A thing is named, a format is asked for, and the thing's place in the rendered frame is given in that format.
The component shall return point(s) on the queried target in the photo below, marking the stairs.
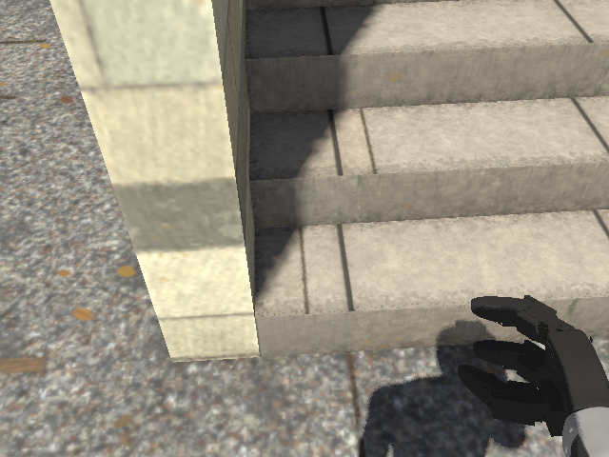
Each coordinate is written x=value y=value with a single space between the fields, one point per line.
x=408 y=156

